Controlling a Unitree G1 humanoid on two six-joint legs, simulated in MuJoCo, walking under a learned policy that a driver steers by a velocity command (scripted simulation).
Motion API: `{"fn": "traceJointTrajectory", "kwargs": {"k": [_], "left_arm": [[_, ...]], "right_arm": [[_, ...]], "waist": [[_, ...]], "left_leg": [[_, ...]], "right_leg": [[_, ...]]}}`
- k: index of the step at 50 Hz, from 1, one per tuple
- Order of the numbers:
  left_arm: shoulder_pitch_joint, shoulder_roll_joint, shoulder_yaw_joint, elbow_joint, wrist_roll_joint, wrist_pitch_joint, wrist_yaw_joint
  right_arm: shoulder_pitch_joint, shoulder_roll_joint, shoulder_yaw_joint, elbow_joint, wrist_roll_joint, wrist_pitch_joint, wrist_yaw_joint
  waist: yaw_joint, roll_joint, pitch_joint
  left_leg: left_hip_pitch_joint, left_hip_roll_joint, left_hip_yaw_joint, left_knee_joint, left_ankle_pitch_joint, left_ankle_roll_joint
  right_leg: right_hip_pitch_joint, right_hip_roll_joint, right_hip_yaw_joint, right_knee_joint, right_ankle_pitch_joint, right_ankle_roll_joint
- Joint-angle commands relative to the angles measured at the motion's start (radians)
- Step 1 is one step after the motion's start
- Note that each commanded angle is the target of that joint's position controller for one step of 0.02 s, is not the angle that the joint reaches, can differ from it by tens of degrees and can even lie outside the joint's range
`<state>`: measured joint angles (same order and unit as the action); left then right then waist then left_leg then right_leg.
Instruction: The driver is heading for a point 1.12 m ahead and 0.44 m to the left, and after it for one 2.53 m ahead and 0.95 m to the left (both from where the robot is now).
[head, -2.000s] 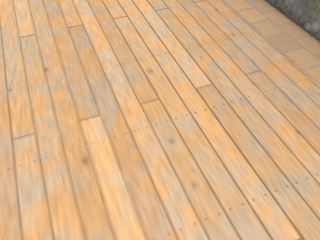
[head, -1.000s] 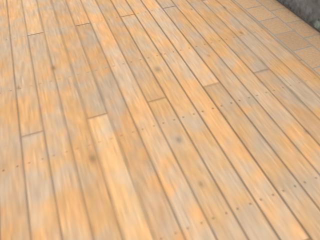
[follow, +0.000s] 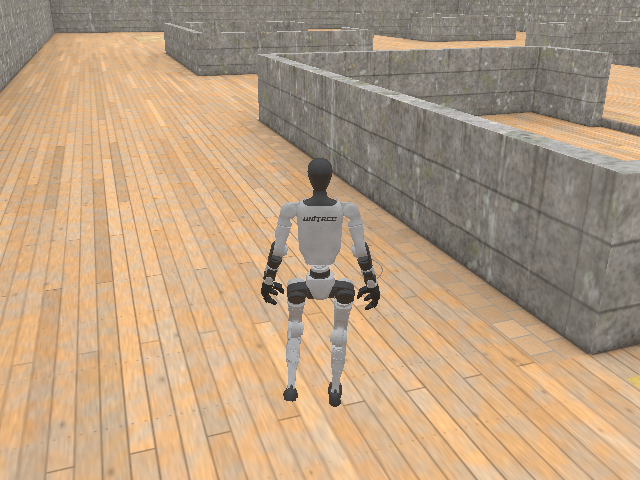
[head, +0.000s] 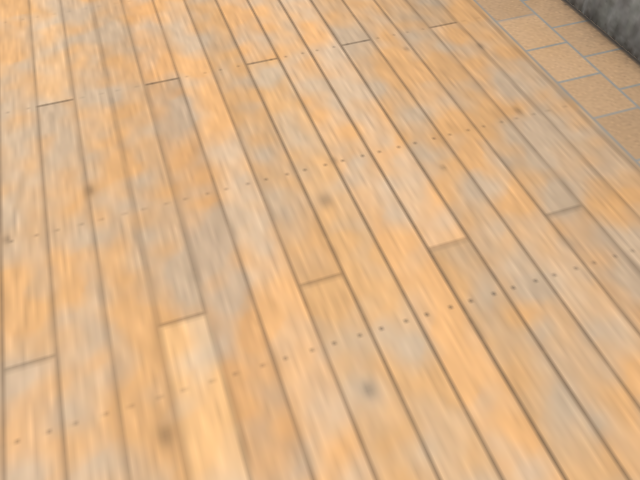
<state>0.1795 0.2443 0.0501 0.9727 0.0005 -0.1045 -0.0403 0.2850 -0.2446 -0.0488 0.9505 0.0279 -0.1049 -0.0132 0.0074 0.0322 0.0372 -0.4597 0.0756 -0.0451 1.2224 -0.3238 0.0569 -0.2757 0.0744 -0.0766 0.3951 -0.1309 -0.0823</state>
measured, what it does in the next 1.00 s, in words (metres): walks ahead, turning left: left foot, then right foot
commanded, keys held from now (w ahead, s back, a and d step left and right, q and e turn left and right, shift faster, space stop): w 0.24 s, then w+q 0.76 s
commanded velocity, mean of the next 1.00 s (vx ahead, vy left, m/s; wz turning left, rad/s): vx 0.50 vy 0.00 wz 0.32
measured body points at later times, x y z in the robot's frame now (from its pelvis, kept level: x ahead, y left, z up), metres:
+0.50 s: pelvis +0.29 +0.08 +0.00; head +0.32 +0.09 +0.45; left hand +0.33 +0.35 -0.14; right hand +0.43 -0.17 -0.12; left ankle +0.35 +0.16 -0.74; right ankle +0.19 -0.07 -0.64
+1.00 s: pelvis +0.57 +0.08 +0.00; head +0.60 +0.08 +0.45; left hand +0.65 +0.38 -0.10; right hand +0.71 -0.17 -0.13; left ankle +0.43 +0.16 -0.65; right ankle +0.66 -0.01 -0.74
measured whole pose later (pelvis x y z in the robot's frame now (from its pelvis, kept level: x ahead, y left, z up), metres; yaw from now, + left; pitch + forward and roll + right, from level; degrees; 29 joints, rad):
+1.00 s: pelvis +0.57 +0.08 +0.00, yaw +21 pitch +2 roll -1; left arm 0.10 0.26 0.06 0.80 0.00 -0.12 -0.01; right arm 0.35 -0.28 -0.07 0.81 0.03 -0.05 -0.02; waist -0.03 0.03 0.01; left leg -0.39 -0.03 -0.10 1.14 -0.43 0.03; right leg -0.35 0.02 -0.03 0.47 -0.16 -0.02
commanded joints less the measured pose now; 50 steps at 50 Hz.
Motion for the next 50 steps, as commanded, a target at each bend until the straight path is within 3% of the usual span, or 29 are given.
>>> {"fn": "traceJointTrajectory", "kwargs": {"k": [1,5,9,12,14,16,17,18,19,20,21,22,23,24,25,26,28,30,35,40,42,43,44,45,46,47,48,49,50], "left_arm": [[-0.019,0.080,0.008,-0.032,0.000,-0.023,0.005],[0.064,0.136,0.019,-0.014,0.001,-0.016,0.037],[0.148,0.155,0.021,0.002,-0.014,-0.005,0.047],[0.214,0.161,0.024,0.026,-0.021,0.008,0.047],[0.223,0.172,0.031,0.035,-0.020,0.019,0.050],[0.203,0.184,0.039,0.032,-0.017,0.030,0.053],[0.177,0.188,0.040,0.024,-0.014,0.036,0.055],[0.167,0.170,0.034,0.015,-0.008,0.043,0.057],[0.182,0.142,0.019,-0.015,0.013,0.044,0.062],[0.292,0.008,-0.023,-0.032,0.022,0.016,0.045],[0.240,0.092,-0.008,-0.026,-0.007,-0.020,0.035],[0.134,0.153,0.007,-0.062,-0.035,-0.045,0.029],[0.072,0.154,0.005,-0.078,-0.034,-0.056,0.035],[0.042,0.153,0.013,-0.083,-0.015,-0.056,0.042],[0.046,0.154,0.020,-0.088,-0.004,-0.047,0.046],[0.049,0.140,0.021,-0.096,0.001,-0.035,0.048],[0.035,0.116,0.021,-0.110,0.009,-0.014,0.053],[-0.046,0.108,0.020,-0.143,0.013,-0.005,0.058],[-0.227,0.082,0.012,-0.206,0.001,-0.014,0.045],[-0.293,0.123,0.019,-0.253,-0.009,-0.031,0.029],[-0.242,0.149,0.029,-0.248,-0.013,-0.043,0.025],[-0.153,0.171,0.041,-0.225,-0.009,-0.048,0.029],[-0.011,0.210,0.057,-0.201,0.005,-0.052,0.035],[0.144,0.288,0.078,-0.187,0.018,-0.045,0.044],[0.182,0.277,0.078,-0.161,0.000,-0.027,0.037],[0.131,0.184,0.054,-0.186,-0.009,-0.021,0.036],[0.080,0.143,0.043,-0.199,-0.007,-0.014,0.037],[0.029,0.128,0.036,-0.198,0.000,-0.010,0.035],[-0.001,0.108,0.029,-0.195,0.007,-0.009,0.035]], "right_arm": [[0.099,-0.048,-0.022,-0.033,-0.005,0.018,-0.010],[-0.085,-0.066,-0.026,-0.101,-0.024,0.019,-0.009],[-0.241,-0.041,-0.013,-0.138,-0.017,0.009,0.008],[-0.326,-0.046,-0.006,-0.169,-0.007,0.005,0.027],[-0.343,-0.061,-0.006,-0.187,-0.004,0.002,0.041],[-0.308,-0.089,-0.014,-0.192,-0.001,-0.001,0.052],[-0.235,-0.113,-0.027,-0.177,-0.002,0.000,0.055],[-0.080,-0.154,-0.052,-0.129,-0.004,0.003,0.053],[0.099,-0.232,-0.080,-0.091,-0.007,0.008,0.047],[0.168,-0.322,-0.099,-0.068,-0.009,0.010,0.053],[0.167,-0.222,-0.072,-0.078,-0.009,0.011,0.054],[0.086,-0.180,-0.061,-0.099,-0.014,0.007,0.049],[0.011,-0.162,-0.055,-0.125,-0.021,0.004,0.046],[-0.041,-0.137,-0.048,-0.139,-0.027,0.004,0.047],[-0.063,-0.113,-0.039,-0.148,-0.036,0.002,0.046],[-0.065,-0.113,-0.039,-0.151,-0.033,0.003,0.045],[-0.034,-0.139,-0.047,-0.148,-0.019,0.002,0.035],[0.006,-0.170,-0.057,-0.142,-0.014,0.004,0.019],[0.074,-0.172,-0.060,-0.130,-0.010,0.018,-0.001],[0.117,-0.170,-0.063,-0.119,-0.002,0.035,-0.009],[0.101,-0.176,-0.068,-0.131,-0.007,0.045,-0.015],[0.085,-0.160,-0.062,-0.144,-0.008,0.048,-0.014],[0.058,-0.121,-0.047,-0.168,-0.016,0.046,-0.009],[0.121,-0.065,-0.031,-0.192,-0.012,0.038,-0.007],[0.210,-0.059,-0.018,-0.210,0.005,0.030,-0.006],[0.170,-0.158,-0.040,-0.194,0.017,0.033,-0.008],[0.082,-0.182,-0.048,-0.211,0.011,0.040,-0.008],[0.039,-0.168,-0.049,-0.224,0.000,0.044,-0.007],[0.024,-0.153,-0.053,-0.232,-0.007,0.049,-0.004]], "waist": [[-0.051,-0.093,-0.015],[-0.012,-0.065,0.028],[0.043,-0.066,0.031],[0.073,-0.070,0.047],[0.066,-0.082,0.042],[0.029,-0.101,0.014],[-0.019,-0.110,-0.035],[-0.089,-0.095,-0.128],[-0.141,0.008,-0.257],[-0.074,0.275,-0.363],[-0.106,0.194,-0.387],[-0.104,0.150,-0.244],[-0.081,0.045,-0.181],[-0.049,-0.016,-0.123],[-0.015,-0.007,-0.116],[0.001,0.004,-0.105],[0.011,0.010,-0.079],[-0.005,0.008,-0.042],[-0.062,0.050,-0.010],[-0.071,0.060,-0.012],[-0.038,0.086,-0.030],[0.007,0.088,-0.075],[0.075,0.059,-0.192],[0.093,-0.118,-0.350],[0.057,-0.383,-0.417],[0.067,-0.241,-0.285],[0.070,-0.143,-0.168],[0.047,-0.091,-0.088],[0.023,-0.106,-0.053]], "left_leg": [[-0.082,0.090,-0.034,-0.061,0.052,-0.010],[-0.219,0.103,-0.015,-0.300,0.265,-0.054],[-0.165,0.047,0.041,-0.558,0.426,-0.060],[-0.180,0.028,0.044,-0.645,0.401,-0.053],[-0.199,0.021,0.042,-0.678,0.337,-0.025],[-0.134,-0.004,0.059,-0.693,0.255,0.013],[-0.022,-0.040,0.089,-0.706,0.236,0.037],[0.178,-0.083,0.114,-0.716,0.244,0.067],[0.473,0.047,-0.080,-0.698,0.270,0.124],[0.827,0.261,-0.611,-0.828,0.071,0.311],[0.872,0.273,-0.745,-0.934,-0.041,0.305],[0.765,0.237,-0.604,-0.936,0.026,0.255],[0.631,0.198,-0.483,-0.944,0.143,0.233],[0.496,0.165,-0.394,-0.962,0.264,0.221],[0.418,0.139,-0.345,-0.984,0.339,0.212],[0.376,0.125,-0.328,-1.004,0.368,0.216],[0.316,0.112,-0.282,-1.031,0.393,0.226],[0.287,0.099,-0.257,-1.051,0.379,0.222],[0.212,0.033,-0.203,-1.040,0.272,0.151],[0.342,0.079,-0.309,-0.933,0.257,0.133],[0.370,0.087,-0.349,-0.866,0.317,0.123],[0.358,0.050,-0.340,-0.789,0.383,0.105],[0.274,-0.007,-0.295,-0.598,0.384,0.075],[-0.010,-0.130,-0.167,-0.272,0.151,0.003],[-0.256,-0.152,-0.115,-0.046,-0.286,-0.020],[-0.337,-0.079,-0.144,0.054,-0.236,-0.023],[-0.340,-0.041,-0.106,0.064,-0.149,-0.027],[-0.306,-0.008,-0.086,0.026,-0.082,-0.031],[-0.273,0.023,-0.086,-0.016,-0.039,-0.030]], "right_leg": [[0.001,-0.281,0.281,-0.291,0.006,-0.178],[0.044,-0.275,0.230,-0.322,0.046,-0.173],[0.098,-0.241,0.150,-0.304,0.090,-0.129],[0.204,-0.279,0.154,-0.259,0.086,-0.124],[0.300,-0.321,0.146,-0.220,0.116,-0.109],[0.357,-0.342,0.123,-0.151,0.263,-0.083],[0.361,-0.326,0.087,-0.053,0.444,-0.063],[0.325,-0.278,0.034,0.141,0.579,-0.036],[0.126,-0.230,-0.024,0.447,0.390,0.005],[-0.317,-0.027,-0.001,0.802,-0.240,0.077],[-0.458,-0.044,0.157,0.935,-0.402,0.060],[-0.535,-0.095,0.171,0.952,-0.328,0.036],[-0.503,-0.140,0.164,0.903,-0.244,0.028],[-0.450,-0.169,0.158,0.816,-0.195,0.032],[-0.378,-0.190,0.166,0.756,-0.168,0.035],[-0.346,-0.191,0.165,0.712,-0.163,0.045],[-0.338,-0.184,0.149,0.614,-0.136,0.074],[-0.373,-0.170,0.142,0.480,-0.035,0.103],[-0.265,-0.101,0.126,0.171,0.239,0.111],[-0.231,-0.085,0.161,0.060,0.176,0.098],[-0.151,-0.079,0.151,0.035,0.090,0.077],[-0.024,-0.075,0.135,-0.001,0.083,0.053],[0.210,-0.162,0.197,0.036,0.080,0.001],[0.582,-0.375,0.475,0.048,0.014,-0.106],[0.712,-0.521,0.822,-0.049,-0.170,-0.194],[0.600,-0.489,0.764,-0.081,-0.304,-0.159],[0.457,-0.446,0.605,-0.100,-0.265,-0.117],[0.319,-0.403,0.498,-0.137,-0.169,-0.103],[0.238,-0.371,0.420,-0.166,-0.100,-0.094]]}}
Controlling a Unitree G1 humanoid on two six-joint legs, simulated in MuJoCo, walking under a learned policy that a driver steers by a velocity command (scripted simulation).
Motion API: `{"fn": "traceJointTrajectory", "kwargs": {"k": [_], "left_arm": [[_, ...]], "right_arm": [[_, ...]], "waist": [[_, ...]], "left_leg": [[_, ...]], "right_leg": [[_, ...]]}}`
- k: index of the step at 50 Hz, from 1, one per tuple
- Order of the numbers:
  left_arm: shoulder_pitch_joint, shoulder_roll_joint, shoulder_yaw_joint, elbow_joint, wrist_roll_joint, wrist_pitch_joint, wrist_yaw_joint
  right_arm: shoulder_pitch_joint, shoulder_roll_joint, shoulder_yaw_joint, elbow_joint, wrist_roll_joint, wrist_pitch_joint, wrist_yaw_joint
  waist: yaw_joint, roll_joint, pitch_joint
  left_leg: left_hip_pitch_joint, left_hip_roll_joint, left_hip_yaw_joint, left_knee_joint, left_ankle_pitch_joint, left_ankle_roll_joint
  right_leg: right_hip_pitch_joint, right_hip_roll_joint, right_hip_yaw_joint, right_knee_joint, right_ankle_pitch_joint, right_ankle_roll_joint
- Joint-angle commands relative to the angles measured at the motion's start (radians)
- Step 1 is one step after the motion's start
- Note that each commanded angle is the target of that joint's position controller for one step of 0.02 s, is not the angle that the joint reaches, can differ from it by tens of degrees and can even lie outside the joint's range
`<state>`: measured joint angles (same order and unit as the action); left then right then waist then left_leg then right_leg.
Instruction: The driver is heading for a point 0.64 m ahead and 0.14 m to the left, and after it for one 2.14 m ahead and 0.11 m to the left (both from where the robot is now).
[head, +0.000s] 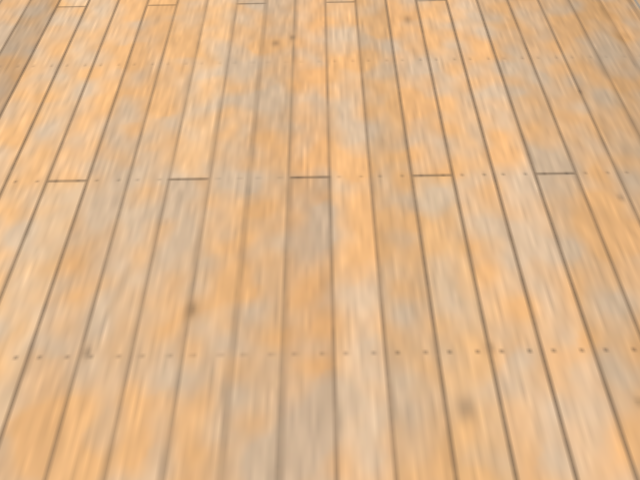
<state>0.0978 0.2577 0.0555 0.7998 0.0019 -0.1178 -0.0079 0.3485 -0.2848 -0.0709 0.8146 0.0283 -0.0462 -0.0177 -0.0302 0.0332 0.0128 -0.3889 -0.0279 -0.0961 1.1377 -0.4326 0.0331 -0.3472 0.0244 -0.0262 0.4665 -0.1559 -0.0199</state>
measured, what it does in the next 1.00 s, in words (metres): walks ahead, turning left: left foot, then right foot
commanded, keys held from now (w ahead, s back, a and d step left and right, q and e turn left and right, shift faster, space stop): w+q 0.70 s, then w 0.08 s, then e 0.22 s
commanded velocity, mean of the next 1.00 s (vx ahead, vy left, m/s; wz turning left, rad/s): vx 0.46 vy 0.00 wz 0.47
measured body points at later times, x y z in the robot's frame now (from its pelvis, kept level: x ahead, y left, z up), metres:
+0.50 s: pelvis +0.25 +0.08 -0.01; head +0.30 +0.10 +0.44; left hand +0.24 +0.38 -0.14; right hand +0.51 -0.12 -0.09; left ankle +0.31 +0.17 -0.73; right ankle +0.16 -0.11 -0.64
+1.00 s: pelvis +0.52 +0.12 -0.01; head +0.55 +0.13 +0.44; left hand +0.56 +0.43 -0.10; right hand +0.73 -0.08 -0.12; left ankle +0.35 +0.19 -0.65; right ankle +0.64 +0.08 -0.73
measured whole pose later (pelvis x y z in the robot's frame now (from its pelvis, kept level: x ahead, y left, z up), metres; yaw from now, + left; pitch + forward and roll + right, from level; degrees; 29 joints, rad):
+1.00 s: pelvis +0.52 +0.12 -0.01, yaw +27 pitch +2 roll +0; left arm 0.12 0.28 0.04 0.74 0.00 -0.09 -0.04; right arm 0.29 -0.29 -0.05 0.71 0.00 -0.03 -0.02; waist -0.01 0.02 0.03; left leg -0.36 -0.05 -0.09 1.14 -0.54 -0.03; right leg -0.42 0.05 0.01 0.51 -0.12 -0.04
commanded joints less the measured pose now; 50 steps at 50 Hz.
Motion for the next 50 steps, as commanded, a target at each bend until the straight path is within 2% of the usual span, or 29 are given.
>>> {"fn": "traceJointTrajectory", "kwargs": {"k": [1,3,6,10,15,17,18,19,20,21,22,23,24,25,26,27,30,35,38,40,42,43,44,45,46,47,48,49,50], "left_arm": [[0.068,0.096,0.024,-0.016,0.011,0.003,0.002],[0.071,0.110,0.032,-0.002,0.006,-0.006,0.001],[0.087,0.145,0.045,0.016,0.004,-0.010,0.004],[0.109,0.170,0.050,0.024,-0.001,0.003,0.010],[0.188,0.215,0.061,0.048,-0.022,0.033,0.013],[0.184,0.242,0.069,0.046,-0.029,0.047,0.017],[0.181,0.259,0.074,0.043,-0.032,0.054,0.021],[0.170,0.262,0.073,0.039,-0.035,0.063,0.025],[0.179,0.234,0.061,0.031,-0.025,0.062,0.030],[0.245,0.110,0.021,-0.026,0.019,0.044,0.020],[0.212,0.113,0.007,-0.050,0.004,0.002,0.006],[0.095,0.188,0.029,-0.080,-0.039,-0.019,-0.006],[0.068,0.176,0.022,-0.091,-0.041,-0.030,-0.007],[0.076,0.170,0.023,-0.077,-0.018,-0.030,0.002],[0.095,0.182,0.032,-0.069,-0.004,-0.020,0.006],[0.113,0.181,0.035,-0.069,-0.001,-0.006,0.004],[0.097,0.141,0.028,-0.080,0.015,0.019,0.007],[-0.093,0.095,0.005,-0.133,0.007,0.015,-0.002],[-0.138,0.109,0.006,-0.148,-0.006,0.003,-0.019],[-0.134,0.132,0.014,-0.152,-0.002,-0.004,-0.027],[-0.090,0.144,0.022,-0.144,0.010,-0.011,-0.032],[-0.030,0.153,0.029,-0.125,0.019,-0.015,-0.030],[0.046,0.186,0.038,-0.112,0.031,-0.021,-0.027],[0.140,0.248,0.048,-0.107,0.049,-0.022,-0.028],[0.210,0.242,0.051,-0.070,0.029,-0.002,-0.035],[0.216,0.199,0.039,-0.075,-0.014,0.012,-0.041],[0.142,0.173,0.029,-0.093,-0.023,0.025,-0.039],[0.091,0.152,0.018,-0.107,-0.016,0.036,-0.035],[0.063,0.154,0.018,-0.112,-0.009,0.043,-0.029]], "right_arm": [[-0.031,-0.088,-0.029,-0.102,-0.003,-0.002,0.006],[-0.042,-0.054,-0.022,-0.122,0.001,0.009,0.011],[-0.093,-0.049,-0.018,-0.160,-0.005,0.012,0.014],[-0.205,-0.032,-0.006,-0.198,-0.004,0.001,0.040],[-0.337,-0.035,-0.001,-0.271,-0.002,0.004,0.069],[-0.318,-0.064,-0.014,-0.285,-0.006,0.008,0.075],[-0.264,-0.090,-0.028,-0.278,-0.008,0.012,0.075],[-0.132,-0.128,-0.053,-0.247,-0.007,0.014,0.071],[0.044,-0.194,-0.088,-0.198,-0.004,0.021,0.055],[0.088,-0.318,-0.113,-0.190,0.000,0.023,0.037],[0.098,-0.297,-0.094,-0.229,-0.006,0.007,0.043],[0.082,-0.221,-0.069,-0.217,-0.016,-0.007,0.052],[0.038,-0.193,-0.060,-0.212,-0.014,-0.015,0.052],[-0.036,-0.165,-0.051,-0.222,-0.013,-0.016,0.049],[-0.092,-0.137,-0.040,-0.238,-0.021,-0.016,0.047],[-0.119,-0.132,-0.036,-0.250,-0.028,-0.017,0.044],[-0.109,-0.152,-0.042,-0.237,-0.022,-0.025,0.027],[-0.039,-0.169,-0.048,-0.201,-0.011,-0.015,0.004],[0.010,-0.161,-0.045,-0.168,-0.007,-0.015,0.004],[0.025,-0.146,-0.039,-0.149,-0.010,-0.011,0.003],[0.016,-0.142,-0.038,-0.139,-0.020,-0.001,0.000],[0.000,-0.130,-0.033,-0.142,-0.020,0.002,-0.001],[-0.001,-0.106,-0.023,-0.153,-0.028,0.001,-0.004],[0.084,-0.068,-0.006,-0.164,-0.041,-0.005,-0.006],[0.199,-0.062,0.002,-0.133,-0.036,-0.009,-0.004],[0.160,-0.139,-0.011,-0.134,-0.031,-0.005,0.000],[0.042,-0.160,-0.018,-0.155,-0.025,0.005,-0.002],[-0.041,-0.156,-0.017,-0.175,-0.034,0.013,-0.006],[-0.082,-0.143,-0.018,-0.193,-0.041,0.019,-0.011]], "waist": [[0.043,-0.133,-0.012],[0.036,-0.134,-0.002],[0.038,-0.100,0.002],[0.076,-0.088,0.024],[0.112,-0.088,0.066],[0.078,-0.114,0.038],[0.040,-0.133,-0.005],[-0.039,-0.124,-0.075],[-0.122,-0.078,-0.166],[-0.060,0.183,-0.247],[-0.066,0.178,-0.418],[-0.100,0.081,-0.315],[-0.068,0.052,-0.200],[-0.019,-0.014,-0.133],[0.022,-0.001,-0.096],[0.047,0.017,-0.086],[0.059,0.010,-0.064],[-0.012,0.043,-0.015],[-0.040,0.060,-0.010],[-0.036,0.074,0.001],[-0.016,0.102,-0.009],[0.017,0.095,-0.041],[0.048,0.059,-0.118],[0.038,-0.100,-0.282],[0.036,-0.330,-0.394],[0.054,-0.237,-0.362],[0.065,-0.147,-0.237],[0.064,-0.083,-0.153],[0.048,-0.072,-0.108]], "left_leg": [[-0.304,0.148,-0.026,0.047,0.095,-0.006],[-0.299,0.163,-0.005,0.015,0.136,-0.014],[-0.343,0.172,-0.006,-0.092,0.251,-0.029],[-0.299,0.153,0.054,-0.325,0.447,-0.020],[-0.297,0.119,0.124,-0.478,0.389,0.016],[-0.220,0.070,0.170,-0.503,0.285,0.052],[-0.130,0.030,0.199,-0.508,0.236,0.075],[0.047,-0.017,0.221,-0.561,0.263,0.107],[0.343,-0.020,0.164,-0.593,0.312,0.149],[0.709,0.247,-0.313,-0.616,0.250,0.293],[0.822,0.378,-0.745,-0.793,0.125,0.407],[0.768,0.348,-0.618,-0.827,0.155,0.341],[0.624,0.308,-0.479,-0.827,0.226,0.306],[0.473,0.265,-0.377,-0.833,0.311,0.275],[0.352,0.234,-0.307,-0.853,0.405,0.259],[0.276,0.216,-0.284,-0.878,0.441,0.258],[0.167,0.183,-0.207,-0.910,0.529,0.269],[0.123,0.121,-0.150,-0.895,0.387,0.204],[0.165,0.156,-0.182,-0.866,0.326,0.190],[0.239,0.184,-0.212,-0.810,0.369,0.176],[0.308,0.193,-0.212,-0.723,0.548,0.143],[0.324,0.160,-0.184,-0.643,0.680,0.115],[0.296,0.101,-0.135,-0.501,0.718,0.072],[0.091,0.018,-0.083,-0.230,0.468,0.008],[-0.122,-0.074,-0.017,0.066,-0.190,-0.067],[-0.201,-0.035,-0.060,0.149,-0.224,-0.075],[-0.253,0.004,-0.036,0.168,-0.158,-0.085],[-0.258,0.028,-0.010,0.126,-0.112,-0.089],[-0.232,0.052,-0.006,0.063,-0.070,-0.087]], "right_leg": [[0.249,-0.298,0.304,-0.267,-0.036,-0.152],[0.212,-0.286,0.211,-0.311,0.046,-0.168],[0.235,-0.293,0.108,-0.332,0.174,-0.182],[0.262,-0.259,-0.040,-0.328,0.242,-0.149],[0.394,-0.307,-0.104,-0.278,0.305,-0.118],[0.437,-0.316,-0.140,-0.177,0.563,-0.098],[0.444,-0.312,-0.159,-0.074,0.733,-0.088],[0.409,-0.289,-0.188,0.105,0.821,-0.067],[0.235,-0.253,-0.202,0.356,0.698,-0.028],[-0.216,-0.117,-0.190,0.735,-0.073,0.034],[-0.394,-0.001,0.055,0.916,-0.459,0.037],[-0.494,-0.054,0.116,0.937,-0.374,0.019],[-0.493,-0.092,0.103,0.865,-0.288,0.004],[-0.431,-0.129,0.103,0.778,-0.227,0.009],[-0.352,-0.154,0.106,0.712,-0.188,0.015],[-0.297,-0.159,0.107,0.684,-0.166,0.025],[-0.263,-0.139,0.082,0.564,-0.084,0.070],[-0.209,-0.071,0.077,0.193,0.208,0.090],[-0.165,-0.058,0.081,0.102,0.264,0.074],[-0.170,-0.055,0.083,0.055,0.220,0.046],[-0.133,-0.040,0.055,0.021,0.168,0.005],[-0.049,-0.021,0.026,-0.023,0.210,-0.022],[0.105,-0.070,0.060,-0.007,0.436,-0.060],[0.434,-0.247,0.270,0.079,0.741,-0.182],[0.625,-0.412,0.576,0.010,0.776,-0.336],[0.594,-0.393,0.646,-0.049,0.545,-0.320],[0.484,-0.352,0.549,-0.067,0.434,-0.278],[0.362,-0.309,0.470,-0.089,0.420,-0.253],[0.264,-0.283,0.429,-0.106,0.427,-0.239]]}}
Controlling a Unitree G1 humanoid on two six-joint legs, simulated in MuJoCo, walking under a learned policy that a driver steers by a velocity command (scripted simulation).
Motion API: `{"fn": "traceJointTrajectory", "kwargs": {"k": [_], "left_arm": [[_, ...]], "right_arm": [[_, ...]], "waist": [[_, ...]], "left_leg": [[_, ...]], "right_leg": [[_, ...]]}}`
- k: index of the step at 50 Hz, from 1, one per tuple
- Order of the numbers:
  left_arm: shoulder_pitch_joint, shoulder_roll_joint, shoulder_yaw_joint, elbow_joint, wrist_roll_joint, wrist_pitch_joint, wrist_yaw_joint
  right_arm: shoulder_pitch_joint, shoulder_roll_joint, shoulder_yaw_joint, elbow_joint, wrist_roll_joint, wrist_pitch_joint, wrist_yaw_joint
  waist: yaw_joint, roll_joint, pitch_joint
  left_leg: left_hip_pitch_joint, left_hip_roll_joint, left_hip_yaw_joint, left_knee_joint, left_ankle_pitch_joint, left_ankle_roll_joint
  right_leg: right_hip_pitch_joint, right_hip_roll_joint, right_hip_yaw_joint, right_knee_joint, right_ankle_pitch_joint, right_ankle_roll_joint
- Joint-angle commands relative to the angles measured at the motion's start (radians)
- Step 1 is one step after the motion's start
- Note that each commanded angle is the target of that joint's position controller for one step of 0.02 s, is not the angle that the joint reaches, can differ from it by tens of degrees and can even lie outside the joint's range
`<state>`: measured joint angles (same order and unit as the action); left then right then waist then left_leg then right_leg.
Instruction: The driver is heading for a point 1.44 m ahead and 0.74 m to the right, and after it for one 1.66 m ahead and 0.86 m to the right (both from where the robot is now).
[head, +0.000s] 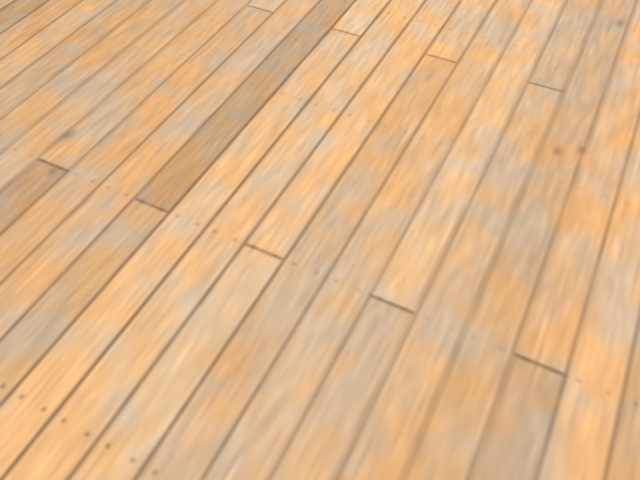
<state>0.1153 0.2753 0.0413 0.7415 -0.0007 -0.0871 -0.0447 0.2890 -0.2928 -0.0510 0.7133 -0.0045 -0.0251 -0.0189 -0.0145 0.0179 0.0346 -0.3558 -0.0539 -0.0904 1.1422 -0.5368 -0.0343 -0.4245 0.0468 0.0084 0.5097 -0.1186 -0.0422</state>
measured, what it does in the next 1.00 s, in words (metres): steps on the spot, turning right: left foot, then right foot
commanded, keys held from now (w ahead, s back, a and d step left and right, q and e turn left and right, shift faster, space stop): e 1.00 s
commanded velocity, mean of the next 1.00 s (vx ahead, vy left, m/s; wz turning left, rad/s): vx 0.05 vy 0.00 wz -0.50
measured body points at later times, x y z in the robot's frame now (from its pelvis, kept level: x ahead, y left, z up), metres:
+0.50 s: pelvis +0.08 +0.03 +0.01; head +0.11 +0.04 +0.46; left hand +0.29 +0.28 -0.10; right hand +0.15 -0.28 -0.07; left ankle +0.12 +0.14 -0.73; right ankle +0.03 -0.10 -0.65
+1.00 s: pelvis +0.06 -0.02 +0.02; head +0.08 -0.06 +0.46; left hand +0.35 +0.14 -0.06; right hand +0.04 -0.35 -0.09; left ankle +0.16 +0.12 -0.66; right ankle +0.03 -0.10 -0.73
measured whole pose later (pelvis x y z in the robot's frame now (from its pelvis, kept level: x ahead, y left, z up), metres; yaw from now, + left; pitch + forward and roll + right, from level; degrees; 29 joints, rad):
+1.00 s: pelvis +0.06 -0.02 +0.02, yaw -34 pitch +3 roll +2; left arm 0.18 0.31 0.07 0.62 -0.01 0.04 0.02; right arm 0.12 -0.32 -0.09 0.69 -0.01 0.01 -0.04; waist 0.01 0.02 0.05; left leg -0.53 -0.01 -0.06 0.99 -0.37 -0.09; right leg -0.29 0.05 0.11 0.45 -0.20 -0.05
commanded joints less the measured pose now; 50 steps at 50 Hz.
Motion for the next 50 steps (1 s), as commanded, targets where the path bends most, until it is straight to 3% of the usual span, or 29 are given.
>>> {"fn": "traceJointTrajectory", "kwargs": {"k": [1,4,7,11,13,15,16,17,18,19,20,21,22,23,25,27,30,33,36,37,38,39,40,41,42,43,46,50], "left_arm": [[0.038,0.153,0.038,-0.055,0.001,0.020,0.014],[0.036,0.184,0.055,-0.057,0.006,0.038,0.028],[0.041,0.203,0.069,-0.062,-0.012,0.062,0.047],[0.038,0.195,0.072,-0.073,-0.018,0.093,0.061],[0.045,0.193,0.074,-0.078,-0.017,0.104,0.064],[0.026,0.187,0.072,-0.089,-0.024,0.115,0.069],[0.037,0.166,0.066,-0.092,-0.028,0.119,0.071],[0.068,0.116,0.051,-0.100,-0.018,0.118,0.070],[0.085,0.095,0.047,-0.131,-0.020,0.109,0.067],[0.103,0.180,0.071,-0.119,-0.007,0.100,0.065],[0.123,0.217,0.089,-0.097,-0.016,0.103,0.062],[0.145,0.208,0.093,-0.073,-0.019,0.118,0.067],[0.148,0.193,0.092,-0.070,-0.016,0.131,0.071],[0.138,0.164,0.084,-0.077,-0.018,0.139,0.069],[0.083,0.129,0.072,-0.112,-0.026,0.141,0.062],[0.034,0.112,0.062,-0.144,-0.026,0.139,0.054],[0.011,0.101,0.053,-0.172,-0.021,0.139,0.037],[0.017,0.122,0.062,-0.185,-0.022,0.147,0.026],[0.092,0.124,0.075,-0.169,-0.020,0.151,0.018],[0.130,0.161,0.089,-0.162,-0.018,0.149,0.028],[0.167,0.289,0.118,-0.180,-0.012,0.143,0.047],[0.157,0.307,0.112,-0.197,0.023,0.122,0.039],[0.152,0.261,0.100,-0.192,0.029,0.102,0.032],[0.109,0.233,0.090,-0.183,0.017,0.091,0.036],[0.067,0.210,0.084,-0.185,-0.001,0.091,0.043],[0.034,0.196,0.077,-0.188,-0.014,0.096,0.050],[0.029,0.191,0.071,-0.190,-0.006,0.106,0.065],[0.044,0.211,0.078,-0.184,-0.011,0.113,0.076]], "right_arm": [[-0.024,-0.119,-0.038,-0.101,-0.007,0.004,-0.015],[0.002,-0.073,-0.027,-0.091,-0.003,0.010,-0.030],[-0.030,-0.076,-0.028,-0.089,-0.002,0.019,-0.035],[-0.107,-0.074,-0.029,-0.110,0.003,0.019,-0.026],[-0.121,-0.077,-0.032,-0.116,0.008,0.004,-0.017],[-0.083,-0.078,-0.037,-0.103,0.011,-0.014,-0.007],[-0.062,-0.100,-0.046,-0.098,0.008,-0.020,-0.006],[-0.040,-0.163,-0.060,-0.107,-0.011,-0.017,-0.013],[-0.080,-0.231,-0.076,-0.108,-0.044,-0.002,-0.012],[-0.091,-0.183,-0.068,-0.121,-0.052,-0.005,-0.010],[-0.128,-0.130,-0.051,-0.133,-0.040,-0.007,-0.013],[-0.167,-0.107,-0.045,-0.138,-0.025,-0.007,-0.013],[-0.183,-0.100,-0.042,-0.137,-0.011,-0.007,-0.015],[-0.180,-0.101,-0.040,-0.133,-0.008,-0.004,-0.018],[-0.151,-0.112,-0.046,-0.121,-0.014,0.006,-0.022],[-0.123,-0.128,-0.055,-0.110,-0.015,0.017,-0.028],[-0.133,-0.168,-0.071,-0.106,-0.008,0.025,-0.023],[-0.133,-0.185,-0.079,-0.095,0.008,0.024,-0.010],[-0.149,-0.176,-0.080,-0.081,0.038,0.018,-0.006],[-0.091,-0.140,-0.071,-0.057,0.030,0.013,-0.002],[-0.084,-0.070,-0.047,-0.089,-0.026,0.011,0.003],[-0.180,-0.085,-0.048,-0.130,-0.027,0.010,-0.007],[-0.214,-0.131,-0.061,-0.128,-0.009,0.014,-0.013],[-0.210,-0.137,-0.065,-0.120,0.002,0.018,-0.017],[-0.194,-0.136,-0.068,-0.100,-0.003,0.022,-0.026],[-0.183,-0.144,-0.072,-0.098,-0.009,0.025,-0.031],[-0.149,-0.115,-0.066,-0.083,-0.001,0.023,-0.022],[-0.192,-0.090,-0.053,-0.091,0.001,0.019,-0.017]], "waist": [[0.013,-0.082,-0.118],[-0.009,-0.147,-0.149],[0.001,-0.137,-0.190],[0.022,-0.160,-0.144],[0.027,-0.173,-0.132],[-0.005,-0.175,-0.131],[-0.011,-0.159,-0.135],[0.004,-0.033,-0.171],[0.050,0.242,-0.112],[0.031,0.220,-0.119],[0.042,0.145,-0.110],[0.057,0.102,-0.092],[0.052,0.101,-0.082],[0.045,0.108,-0.073],[0.017,0.131,-0.071],[-0.012,0.150,-0.093],[-0.022,0.165,-0.119],[-0.020,0.177,-0.118],[0.033,0.154,-0.120],[0.038,0.066,-0.135],[0.015,-0.250,-0.161],[0.067,-0.306,-0.174],[0.089,-0.194,-0.170],[0.057,-0.165,-0.133],[0.037,-0.123,-0.119],[0.021,-0.134,-0.110],[0.005,-0.145,-0.142],[0.028,-0.154,-0.131]], "left_leg": [[-0.213,0.084,-0.005,-0.002,0.052,-0.017],[-0.125,0.054,0.026,-0.182,0.064,-0.031],[-0.077,0.040,0.012,-0.284,0.175,-0.041],[-0.036,0.019,0.000,-0.412,0.229,-0.036],[-0.013,0.010,-0.002,-0.501,0.230,-0.026],[0.081,0.008,0.013,-0.689,0.325,-0.005],[0.166,0.053,-0.002,-0.776,0.395,0.017],[0.277,0.240,-0.144,-0.805,0.438,0.087],[0.264,0.414,-0.367,-0.848,0.612,0.232],[0.228,0.478,-0.412,-0.846,0.681,0.311],[0.215,0.427,-0.319,-0.826,0.693,0.290],[0.210,0.360,-0.218,-0.807,0.682,0.245],[0.220,0.331,-0.163,-0.798,0.691,0.225],[0.213,0.314,-0.114,-0.795,0.740,0.225],[0.238,0.294,-0.051,-0.803,0.756,0.237],[0.290,0.314,-0.033,-0.799,0.756,0.252],[0.270,0.338,0.011,-0.792,0.758,0.255],[0.264,0.362,0.028,-0.769,0.743,0.248],[0.210,0.340,0.086,-0.657,0.665,0.171],[0.110,0.296,0.151,-0.545,0.542,0.096],[-0.174,0.177,0.247,-0.229,0.071,-0.014],[-0.324,0.062,0.113,-0.022,-0.176,-0.048],[-0.329,0.085,0.039,0.069,-0.133,-0.041],[-0.336,0.097,0.024,0.068,-0.045,-0.029],[-0.337,0.104,0.017,0.032,0.026,-0.029],[-0.317,0.103,0.014,0.011,0.077,-0.036],[-0.247,0.066,0.026,-0.031,0.161,-0.052],[-0.204,0.046,0.010,-0.243,0.194,-0.060]], "right_leg": [[0.275,-0.270,0.363,-0.166,0.395,-0.204],[0.214,-0.226,0.304,-0.176,0.463,-0.206],[0.190,-0.219,0.322,-0.186,0.308,-0.199],[0.135,-0.188,0.380,-0.203,0.001,-0.170],[0.154,-0.185,0.424,-0.179,-0.004,-0.162],[0.155,-0.160,0.445,-0.127,0.035,-0.131],[0.122,-0.128,0.432,-0.084,-0.007,-0.093],[0.029,-0.068,0.356,0.068,-0.212,-0.038],[-0.161,0.087,0.142,0.251,-0.456,0.018],[-0.183,0.025,0.123,0.491,-0.513,0.063],[-0.183,0.006,0.130,0.590,-0.458,0.082],[-0.187,-0.006,0.118,0.639,-0.406,0.105],[-0.210,-0.013,0.109,0.679,-0.354,0.123],[-0.213,-0.019,0.093,0.693,-0.325,0.139],[-0.216,-0.031,0.047,0.622,-0.280,0.157],[-0.202,-0.054,0.029,0.521,-0.271,0.163],[-0.081,-0.073,-0.015,0.369,-0.274,0.145],[-0.001,-0.061,-0.058,0.240,-0.260,0.112],[0.170,-0.025,-0.091,-0.034,-0.077,0.039],[0.312,-0.045,-0.021,-0.118,0.087,0.001],[0.511,-0.316,0.336,-0.114,0.509,-0.106],[0.438,-0.458,0.521,-0.129,0.602,-0.313],[0.414,-0.409,0.448,-0.146,0.519,-0.312],[0.386,-0.347,0.369,-0.143,0.442,-0.255],[0.371,-0.298,0.330,-0.142,0.372,-0.207],[0.344,-0.278,0.312,-0.144,0.371,-0.191],[0.315,-0.241,0.294,-0.150,0.362,-0.192],[0.310,-0.224,0.347,-0.146,0.207,-0.186]]}}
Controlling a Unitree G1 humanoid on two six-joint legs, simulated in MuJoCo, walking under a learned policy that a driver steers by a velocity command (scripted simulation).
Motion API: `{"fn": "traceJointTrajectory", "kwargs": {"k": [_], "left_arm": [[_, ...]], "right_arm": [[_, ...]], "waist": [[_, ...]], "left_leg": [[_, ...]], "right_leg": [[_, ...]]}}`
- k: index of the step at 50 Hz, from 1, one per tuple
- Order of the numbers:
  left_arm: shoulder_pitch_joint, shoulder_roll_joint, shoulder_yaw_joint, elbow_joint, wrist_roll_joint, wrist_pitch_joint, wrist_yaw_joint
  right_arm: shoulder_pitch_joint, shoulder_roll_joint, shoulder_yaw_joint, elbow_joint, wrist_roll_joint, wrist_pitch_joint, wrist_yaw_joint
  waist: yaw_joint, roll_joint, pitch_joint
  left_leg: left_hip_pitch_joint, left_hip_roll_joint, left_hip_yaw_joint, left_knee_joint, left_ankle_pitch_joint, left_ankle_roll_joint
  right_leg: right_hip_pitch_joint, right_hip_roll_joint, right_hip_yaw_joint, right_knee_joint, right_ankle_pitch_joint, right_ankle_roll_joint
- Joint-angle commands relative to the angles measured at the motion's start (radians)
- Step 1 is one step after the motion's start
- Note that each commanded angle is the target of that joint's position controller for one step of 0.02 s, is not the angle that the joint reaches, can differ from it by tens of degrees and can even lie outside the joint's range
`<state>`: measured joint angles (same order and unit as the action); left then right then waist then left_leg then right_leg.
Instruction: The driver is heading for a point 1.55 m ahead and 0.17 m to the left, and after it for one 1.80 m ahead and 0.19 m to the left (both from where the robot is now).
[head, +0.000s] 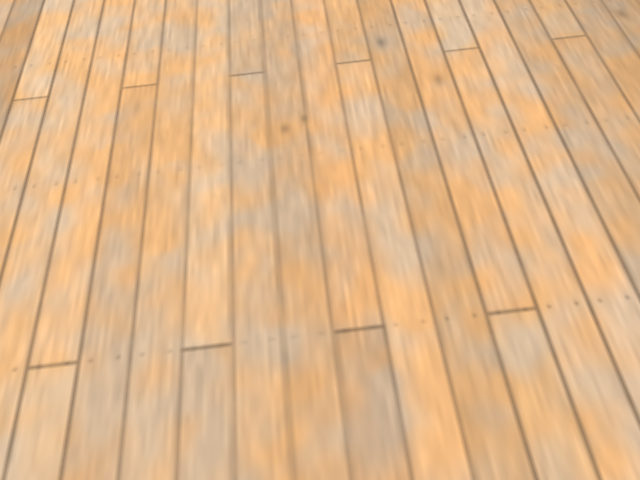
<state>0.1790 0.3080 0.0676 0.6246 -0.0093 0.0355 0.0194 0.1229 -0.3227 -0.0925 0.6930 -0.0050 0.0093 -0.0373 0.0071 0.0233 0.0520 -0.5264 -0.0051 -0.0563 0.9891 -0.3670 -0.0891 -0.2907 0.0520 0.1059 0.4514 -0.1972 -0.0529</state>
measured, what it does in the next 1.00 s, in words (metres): walks ahead: left foot, then right foot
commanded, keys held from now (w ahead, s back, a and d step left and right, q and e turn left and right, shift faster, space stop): e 0.14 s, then no key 0.38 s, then w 0.48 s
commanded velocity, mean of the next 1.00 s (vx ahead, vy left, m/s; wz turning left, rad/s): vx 0.14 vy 0.00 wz -0.22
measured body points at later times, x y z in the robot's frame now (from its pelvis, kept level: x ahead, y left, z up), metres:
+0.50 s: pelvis +0.00 +0.03 +0.00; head +0.03 +0.04 +0.44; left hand +0.19 +0.27 -0.11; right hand +0.09 -0.26 -0.10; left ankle +0.03 +0.15 -0.74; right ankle -0.05 -0.11 -0.72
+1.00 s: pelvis +0.10 +0.03 +0.00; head +0.12 +0.05 +0.45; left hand +0.27 +0.28 -0.11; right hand +0.09 -0.25 -0.11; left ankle +0.07 +0.12 -0.74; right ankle +0.07 -0.12 -0.67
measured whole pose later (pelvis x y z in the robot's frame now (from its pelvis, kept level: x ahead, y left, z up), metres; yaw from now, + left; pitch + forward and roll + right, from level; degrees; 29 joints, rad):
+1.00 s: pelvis +0.10 +0.03 +0.00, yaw -11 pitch +1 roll -1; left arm 0.27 0.30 0.06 0.72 -0.02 -0.06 -0.01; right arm 0.38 -0.27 -0.04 0.79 0.00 -0.08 0.02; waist -0.03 -0.04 0.00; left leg -0.11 -0.04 0.02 0.36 -0.27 0.06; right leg -0.52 -0.06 0.02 1.06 -0.27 -0.02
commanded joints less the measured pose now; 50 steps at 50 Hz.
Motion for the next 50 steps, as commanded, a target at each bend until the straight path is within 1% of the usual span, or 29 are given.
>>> {"fn": "traceJointTrajectory", "kwargs": {"k": [1,7,10,11,12,13,14,15,17,21,23,25,26,27,28,29,30,31,33,36,39,40,41,42,43,44,45,47,50], "left_arm": [[-0.022,0.184,0.054,-0.068,-0.001,-0.007,0.012],[-0.045,0.191,0.058,-0.075,-0.006,0.003,-0.002],[-0.071,0.156,0.044,-0.076,-0.018,0.010,0.004],[-0.025,0.114,0.030,-0.070,-0.006,0.008,0.006],[0.018,0.083,0.022,-0.078,-0.001,-0.001,0.006],[-0.003,0.156,0.043,-0.074,0.010,-0.010,0.011],[0.009,0.205,0.064,-0.056,0.004,-0.010,0.012],[0.020,0.194,0.067,-0.033,0.000,-0.005,0.013],[0.028,0.135,0.053,-0.013,0.000,0.010,0.016],[-0.020,0.042,0.014,-0.025,0.002,0.006,0.006],[-0.036,0.046,0.012,-0.024,-0.004,0.003,0.002],[0.019,0.054,0.016,0.008,-0.005,0.000,-0.002],[0.030,0.064,0.016,0.017,0.004,-0.001,-0.003],[0.051,0.091,0.016,0.014,0.014,-0.001,0.002],[0.054,0.165,0.030,0.019,0.020,0.001,0.008],[0.066,0.144,0.033,0.034,0.016,0.001,-0.001],[0.075,0.136,0.030,0.026,0.018,-0.005,-0.007],[0.097,0.150,0.031,0.038,0.022,-0.014,-0.005],[0.129,0.146,0.027,0.056,0.011,-0.040,0.003],[0.139,0.134,0.023,0.062,-0.010,-0.059,0.006],[0.066,0.140,0.024,0.045,-0.018,-0.053,-0.004],[0.069,0.118,0.018,0.044,-0.011,-0.054,-0.006],[0.062,0.078,0.005,0.038,-0.002,-0.058,-0.010],[0.034,0.000,-0.019,0.012,0.015,-0.068,-0.015],[0.032,0.031,-0.008,-0.043,-0.016,-0.086,-0.006],[0.041,0.102,0.013,-0.028,-0.034,-0.101,-0.002],[0.034,0.112,0.017,-0.016,-0.038,-0.108,-0.009],[0.029,0.084,0.015,0.007,-0.016,-0.115,-0.018],[0.015,0.051,0.009,0.011,-0.001,-0.115,-0.035]], "right_arm": [[-0.032,-0.060,-0.011,-0.072,0.002,-0.017,0.005],[-0.026,-0.074,-0.016,-0.079,0.015,-0.039,0.027],[0.052,-0.069,-0.019,-0.053,0.008,-0.050,0.038],[0.058,-0.112,-0.025,-0.062,-0.009,-0.050,0.034],[0.009,-0.189,-0.036,-0.074,-0.029,-0.041,0.030],[0.019,-0.142,-0.026,-0.078,-0.043,-0.044,0.033],[0.002,-0.119,-0.016,-0.083,-0.030,-0.047,0.032],[-0.025,-0.101,-0.011,-0.082,-0.016,-0.046,0.028],[-0.043,-0.069,0.005,-0.076,0.005,-0.044,0.025],[-0.026,-0.062,0.011,-0.056,-0.003,-0.028,0.024],[0.015,-0.093,0.004,-0.043,0.000,-0.016,0.025],[0.013,-0.093,0.010,-0.035,0.013,-0.011,0.028],[0.045,-0.079,0.017,-0.021,0.018,-0.017,0.030],[0.075,-0.056,0.028,-0.011,0.006,-0.030,0.035],[0.101,-0.029,0.038,-0.017,-0.017,-0.045,0.045],[0.053,-0.015,0.044,-0.019,-0.017,-0.050,0.042],[-0.005,-0.045,0.037,-0.028,-0.006,-0.052,0.038],[-0.042,-0.046,0.031,-0.041,0.008,-0.055,0.034],[-0.054,-0.056,0.023,-0.059,0.026,-0.067,0.035],[-0.047,-0.040,0.027,-0.062,0.040,-0.097,0.060],[0.077,-0.026,0.025,0.000,0.026,-0.106,0.077],[0.150,-0.035,0.018,0.033,0.023,-0.102,0.076],[0.234,-0.051,0.010,0.054,0.028,-0.097,0.070],[0.345,-0.123,-0.003,0.064,0.024,-0.098,0.058],[0.387,-0.231,-0.028,0.066,0.010,-0.103,0.070],[0.313,-0.163,-0.006,0.052,0.010,-0.110,0.071],[0.269,-0.117,0.008,0.043,0.010,-0.114,0.065],[0.220,-0.098,0.019,0.033,0.002,-0.112,0.061],[0.231,-0.089,0.026,0.035,0.004,-0.107,0.051]], "waist": [[0.009,-0.167,-0.143],[0.015,-0.193,-0.132],[-0.031,-0.174,-0.157],[-0.010,-0.081,-0.180],[0.055,0.177,-0.135],[0.009,0.214,-0.125],[0.011,0.149,-0.105],[0.023,0.110,-0.092],[0.019,0.105,-0.074],[-0.008,0.159,-0.109],[-0.038,0.179,-0.120],[-0.006,0.160,-0.117],[-0.003,0.136,-0.111],[-0.007,0.077,-0.152],[-0.053,-0.091,-0.163],[-0.016,-0.182,-0.155],[0.025,-0.188,-0.078],[0.043,-0.218,-0.002],[0.052,-0.276,0.087],[0.044,-0.221,0.074],[-0.033,-0.173,-0.004],[-0.062,-0.150,-0.031],[-0.098,-0.110,-0.058],[-0.136,0.101,-0.086],[-0.129,0.298,-0.095],[-0.095,0.170,-0.008],[-0.075,0.129,0.053],[-0.050,0.062,0.062],[-0.047,0.064,0.029]], "left_leg": [[-0.010,-0.008,-0.028,-0.130,0.023,-0.004],[0.127,-0.043,-0.038,-0.337,-0.006,0.023],[0.310,-0.014,-0.015,-0.612,0.218,0.062],[0.416,0.118,-0.123,-0.646,0.312,0.108],[0.440,0.281,-0.328,-0.669,0.499,0.238],[0.378,0.391,-0.452,-0.694,0.524,0.377],[0.358,0.372,-0.406,-0.690,0.488,0.386],[0.353,0.309,-0.326,-0.675,0.436,0.343],[0.367,0.246,-0.235,-0.655,0.449,0.301],[0.399,0.182,-0.129,-0.629,0.509,0.287],[0.413,0.195,-0.150,-0.614,0.517,0.299],[0.387,0.188,-0.149,-0.587,0.508,0.280],[0.355,0.177,-0.145,-0.586,0.481,0.244],[0.286,0.156,-0.124,-0.581,0.338,0.182],[0.224,0.058,-0.017,-0.527,0.141,0.122],[0.243,-0.013,0.077,-0.457,-0.006,0.078],[0.184,-0.036,0.111,-0.366,-0.048,0.062],[0.113,-0.039,0.122,-0.302,-0.070,0.067],[0.001,0.009,0.058,-0.195,-0.133,0.103],[-0.042,0.047,0.041,-0.258,-0.148,0.157],[0.325,-0.020,0.126,-0.482,0.141,0.151],[0.454,-0.042,0.134,-0.491,0.172,0.139],[0.571,-0.003,0.083,-0.503,0.144,0.147],[0.677,0.194,-0.198,-0.633,0.048,0.208],[0.696,0.385,-0.622,-0.793,-0.195,0.364],[0.635,0.406,-0.650,-0.827,-0.334,0.387],[0.599,0.365,-0.549,-0.827,-0.311,0.359],[0.564,0.287,-0.374,-0.834,-0.083,0.315],[0.534,0.217,-0.196,-0.856,0.213,0.296]], "right_leg": [[0.159,-0.227,0.268,-0.089,0.242,-0.175],[0.117,-0.210,0.404,-0.060,0.218,-0.167],[0.084,-0.158,0.380,0.015,0.201,-0.098],[0.008,-0.105,0.319,0.102,0.028,-0.040],[-0.152,0.058,0.131,0.253,-0.279,0.025],[-0.197,0.057,0.082,0.470,-0.466,0.079],[-0.212,0.034,0.090,0.614,-0.431,0.100],[-0.220,0.028,0.089,0.667,-0.376,0.118],[-0.230,0.023,0.091,0.683,-0.299,0.147],[-0.092,-0.035,-0.027,0.368,-0.271,0.165],[-0.025,-0.037,-0.067,0.216,-0.251,0.159],[0.087,-0.027,-0.095,-0.026,-0.059,0.132],[0.160,-0.033,-0.077,-0.134,0.054,0.107],[0.279,-0.097,-0.003,-0.123,0.135,0.074],[0.291,-0.171,0.073,-0.047,0.123,0.014],[0.187,-0.180,0.109,-0.081,-0.211,-0.054],[0.132,-0.212,0.192,-0.166,-0.457,-0.090],[0.097,-0.256,0.276,-0.229,-0.560,-0.118],[0.094,-0.325,0.377,-0.278,-0.520,-0.161],[0.182,-0.324,0.336,-0.268,-0.386,-0.153],[0.024,-0.234,0.174,-0.206,-0.226,-0.113],[-0.044,-0.206,0.139,-0.154,-0.208,-0.094],[-0.121,-0.172,0.097,-0.055,-0.202,-0.061],[-0.250,-0.071,-0.019,0.276,-0.227,0.014],[-0.442,0.000,-0.044,0.538,-0.382,0.047],[-0.531,-0.068,0.012,0.672,-0.355,0.035],[-0.569,-0.106,0.008,0.699,-0.249,0.017],[-0.553,-0.153,-0.017,0.660,-0.104,0.014],[-0.491,-0.162,-0.064,0.575,0.026,0.044]]}}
